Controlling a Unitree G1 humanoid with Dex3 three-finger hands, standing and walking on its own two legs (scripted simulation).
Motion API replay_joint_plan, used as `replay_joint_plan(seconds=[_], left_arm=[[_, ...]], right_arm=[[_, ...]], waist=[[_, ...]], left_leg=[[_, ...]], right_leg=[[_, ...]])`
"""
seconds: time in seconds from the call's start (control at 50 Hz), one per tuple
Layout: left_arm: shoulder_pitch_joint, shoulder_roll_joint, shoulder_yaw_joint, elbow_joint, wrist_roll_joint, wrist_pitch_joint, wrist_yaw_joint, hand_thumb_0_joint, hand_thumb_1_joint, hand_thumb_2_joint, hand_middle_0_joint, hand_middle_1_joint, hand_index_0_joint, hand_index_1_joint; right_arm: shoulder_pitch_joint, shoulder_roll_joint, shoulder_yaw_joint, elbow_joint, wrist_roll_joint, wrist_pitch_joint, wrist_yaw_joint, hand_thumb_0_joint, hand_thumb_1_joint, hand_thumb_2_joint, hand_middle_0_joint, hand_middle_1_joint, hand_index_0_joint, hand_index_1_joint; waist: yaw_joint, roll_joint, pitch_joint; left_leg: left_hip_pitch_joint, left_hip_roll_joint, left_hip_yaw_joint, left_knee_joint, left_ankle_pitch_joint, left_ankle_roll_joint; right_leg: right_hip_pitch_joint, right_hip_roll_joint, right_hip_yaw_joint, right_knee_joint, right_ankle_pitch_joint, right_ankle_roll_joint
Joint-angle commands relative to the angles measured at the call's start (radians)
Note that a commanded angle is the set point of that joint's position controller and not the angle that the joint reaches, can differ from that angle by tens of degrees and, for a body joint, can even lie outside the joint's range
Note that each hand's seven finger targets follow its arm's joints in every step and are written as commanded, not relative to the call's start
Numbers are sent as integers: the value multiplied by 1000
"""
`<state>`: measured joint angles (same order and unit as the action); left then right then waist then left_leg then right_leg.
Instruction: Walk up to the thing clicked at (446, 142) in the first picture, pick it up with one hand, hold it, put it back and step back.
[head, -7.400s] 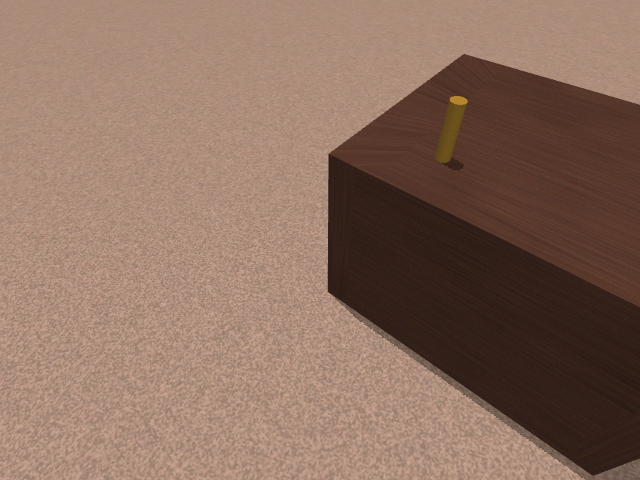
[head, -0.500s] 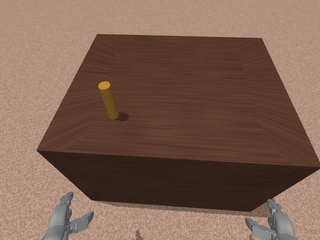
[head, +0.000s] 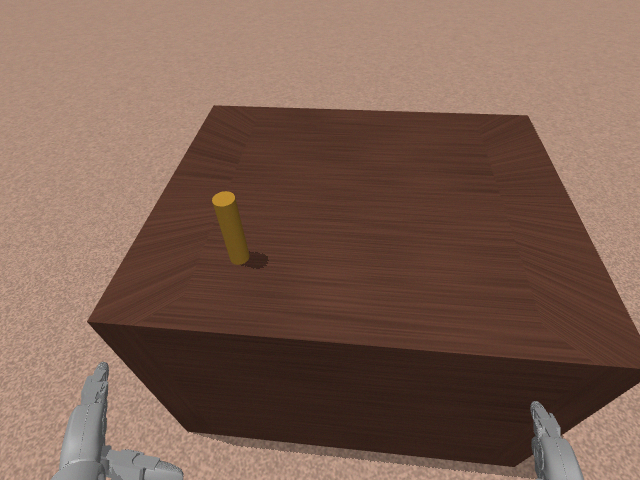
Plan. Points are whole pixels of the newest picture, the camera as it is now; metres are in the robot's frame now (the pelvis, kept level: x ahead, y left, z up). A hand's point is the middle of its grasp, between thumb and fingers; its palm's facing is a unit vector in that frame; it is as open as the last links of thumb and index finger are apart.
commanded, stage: rise first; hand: left
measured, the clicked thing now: (232, 230) +0.54 +0.22 -0.04
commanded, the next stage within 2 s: go down in 0.68 s
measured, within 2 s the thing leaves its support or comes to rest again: neither
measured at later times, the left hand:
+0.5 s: hand (122, 432) +0.17 +0.26 -0.01, palm faces +0.31 -0.88 -0.36, open 17.5 cm
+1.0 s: hand (120, 416) +0.18 +0.26 +0.01, palm faces +0.33 -0.89 -0.31, open 17.6 cm
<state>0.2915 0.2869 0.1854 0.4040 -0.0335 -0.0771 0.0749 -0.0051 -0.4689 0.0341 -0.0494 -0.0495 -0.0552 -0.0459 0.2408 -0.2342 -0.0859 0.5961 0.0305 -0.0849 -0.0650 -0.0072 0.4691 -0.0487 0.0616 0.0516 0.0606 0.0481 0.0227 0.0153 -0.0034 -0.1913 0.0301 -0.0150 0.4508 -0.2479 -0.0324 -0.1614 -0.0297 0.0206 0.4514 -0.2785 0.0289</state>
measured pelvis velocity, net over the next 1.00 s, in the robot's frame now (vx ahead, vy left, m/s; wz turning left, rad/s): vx -0.01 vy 0.00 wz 0.02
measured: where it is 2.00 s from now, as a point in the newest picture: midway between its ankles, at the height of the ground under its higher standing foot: outside the picture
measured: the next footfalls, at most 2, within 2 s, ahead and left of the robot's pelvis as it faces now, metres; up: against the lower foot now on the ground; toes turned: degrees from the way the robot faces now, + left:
none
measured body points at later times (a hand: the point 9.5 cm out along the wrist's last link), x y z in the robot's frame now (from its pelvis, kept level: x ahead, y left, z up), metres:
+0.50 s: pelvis -0.01 +0.00 +0.00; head -0.01 -0.01 +0.45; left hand +0.15 +0.31 +0.01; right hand +0.15 -0.26 -0.09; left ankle +0.00 +0.14 -0.74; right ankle -0.02 -0.14 -0.74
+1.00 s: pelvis -0.01 +0.00 +0.00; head -0.01 -0.01 +0.45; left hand +0.16 +0.31 +0.03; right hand +0.16 -0.25 -0.08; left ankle +0.00 +0.14 -0.74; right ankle -0.02 -0.14 -0.74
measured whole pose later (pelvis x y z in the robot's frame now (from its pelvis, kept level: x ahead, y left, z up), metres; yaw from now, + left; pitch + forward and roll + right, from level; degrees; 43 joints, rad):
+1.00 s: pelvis -0.01 +0.00 +0.00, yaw +1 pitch -2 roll +0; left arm 0.35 0.26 0.27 0.17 -0.05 -0.19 0.00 -0.01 -0.59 0.02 -0.07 -0.06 -0.07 -0.06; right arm 0.25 -0.21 -0.10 0.59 0.01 -0.11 -0.03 -0.01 0.52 -0.05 0.06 0.05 0.06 0.05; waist 0.03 0.02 0.00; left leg -0.22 0.03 -0.04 0.50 -0.26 -0.03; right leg -0.18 -0.03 0.00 0.50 -0.30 0.03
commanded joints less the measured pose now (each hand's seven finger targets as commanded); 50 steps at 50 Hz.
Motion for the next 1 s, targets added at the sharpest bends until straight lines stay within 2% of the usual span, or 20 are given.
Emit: replay_joint_plan(seconds=[0.0,0.08,0.14,0.2,0.22,0.3,0.58,0.6,0.72,0.74,0.76,0.78,0.8,0.82,0.84,0.86,0.88,0.9,0.94,0.98], left_arm=[[-51,192,98,-211,-7,-55,7,0,-529,21,-42,-43,-46,-40],[-24,200,113,-252,-8,-64,2,0,-529,22,-43,-42,-45,-39],[-45,217,126,-307,-9,-70,4,0,-531,23,-43,-44,-47,-41],[-17,181,112,-308,-7,-79,-1,0,-554,38,-49,-49,-46,-53],[-9,193,122,-325,-8,-82,-1,0,-551,30,-48,-48,-47,-49],[-5,190,118,-354,-6,-93,-3,0,-561,39,-51,-50,-47,-55],[15,207,152,-417,-10,-129,-10,0,-558,48,-50,-51,-47,-55],[23,185,130,-427,-7,-132,-13,0,-561,50,-52,-56,-49,-59],[41,189,143,-422,-7,-144,-13,0,-570,59,-55,-58,-50,-64],[23,209,152,-479,-8,-152,-9,0,-571,61,-55,-57,-48,-64],[38,199,147,-456,-7,-155,-12,0,-611,0,-58,-71,-90,-41],[-19,44,65,-537,-27,-173,-40,0,-550,80,-44,-29,-17,-58],[62,264,217,-442,-4,-159,-11,0,-611,0,-57,-60,-85,-35],[12,101,127,-495,-23,-170,-35,0,-611,0,-70,-60,-75,-57],[13,101,115,-477,-18,-172,-49,0,-611,0,-70,-65,-72,-64],[-13,173,198,-463,-29,-172,-47,0,-611,0,-77,-69,-80,-68],[-7,188,206,-443,-23,-171,-50,0,-611,0,-75,-64,-82,-58],[-8,172,183,-428,-19,-171,-60,0,-611,0,-68,-65,-74,-62],[-42,210,222,-412,-21,-181,-66,0,-611,0,-65,-64,-73,-58],[-135,225,244,-411,-36,-194,-82,0,-611,5,-63,-68,-70,-64]], right_arm=[[-30,-119,-41,-119,-4,-39,-5,0,542,-36,51,51,51,51],[-47,-119,-34,-154,-3,-42,2,0,546,-36,51,51,51,51],[-102,-185,-86,-185,-7,-50,-5,0,544,-37,51,51,51,51],[-64,-111,-40,-129,-10,-48,1,0,532,-43,51,51,51,51],[-78,-141,-71,-135,-10,-51,-2,0,531,-41,51,51,51,51],[-75,-120,-47,-150,-11,-51,-1,0,524,-46,51,52,51,52],[-89,-145,-70,-119,-15,-68,-2,0,535,-52,51,53,51,53],[-88,-107,-38,-107,-16,-67,2,0,527,-54,51,53,51,53],[-81,-100,-36,-90,-16,-72,3,0,523,-62,51,54,51,54],[-119,-150,-71,-138,-17,-76,-2,0,525,-61,51,54,51,54],[-101,-143,-64,-145,-17,-78,-1,0,526,-42,51,50,50,50],[-148,-57,9,-155,-28,-83,17,0,581,-47,51,53,51,53],[-67,-178,-108,-123,-17,-80,-6,0,524,-43,51,50,50,50],[-89,-103,-35,-117,-31,-75,11,0,523,-46,50,50,50,50],[-112,-61,-2,-136,-27,-80,20,0,518,-48,50,50,50,50],[-109,-151,-79,-165,-29,-79,11,0,516,-47,50,50,50,50],[-80,-150,-77,-178,-29,-77,9,0,523,-45,50,50,50,50],[-55,-92,-32,-150,-25,-72,18,0,519,-47,50,50,50,50],[-37,-139,-87,-160,-25,-62,15,0,529,-43,50,50,50,50],[-50,-124,-76,-156,-25,-63,18,0,529,-44,50,50,50,50]], waist=[[2,32,-36],[7,9,-49],[8,26,-76],[9,19,-39],[10,25,-51],[9,-4,-60],[8,20,-25],[14,27,-33],[15,15,-23],[19,22,-48],[6,4,-45],[9,-9,-65],[8,4,-65],[1,2,-46],[7,-12,-41],[0,-43,-83],[-6,-52,-69],[0,-36,-50],[-13,-14,-56],[-14,-14,-52]], left_leg=[[35,-27,67,-66,207,22],[43,-30,69,-54,243,29],[59,-25,59,-60,240,23],[52,-26,61,-67,201,26],[54,-26,60,-67,206,26],[63,-32,63,-61,216,33],[50,-31,58,-83,137,32],[57,-31,59,-83,154,31],[48,-35,59,-80,138,35],[60,-35,59,-83,154,33],[67,-36,60,-77,154,35],[21,-40,53,-30,134,33],[82,-34,58,-75,165,33],[15,-38,52,-35,135,30],[15,-38,51,-29,129,30],[17,-39,48,-18,127,35],[21,-39,50,-17,137,36],[1,-40,50,-14,122,35],[3,-43,50,-7,134,31],[-22,-44,48,5,110,30]], right_leg=[[-16,27,-73,-71,216,-30],[6,22,-68,-71,257,-25],[14,29,-71,-64,243,-30],[1,29,-72,-75,206,-30],[4,28,-73,-72,210,-30],[11,22,-71,-77,227,-24],[-9,26,-76,-91,145,-29],[-6,25,-76,-90,159,-31],[-3,23,-75,-94,144,-26],[4,22,-76,-91,157,-28],[1,22,-75,-95,159,-25],[-25,25,-70,-66,133,-20],[0,25,-78,-85,167,-23],[-37,27,-71,-68,136,-22],[-41,26,-72,-63,124,-19],[-32,24,-69,-61,126,-17],[-34,24,-69,-60,142,-14],[-41,24,-70,-55,126,-16],[-63,20,-67,-41,141,-18],[-77,18,-66,-33,123,-16]])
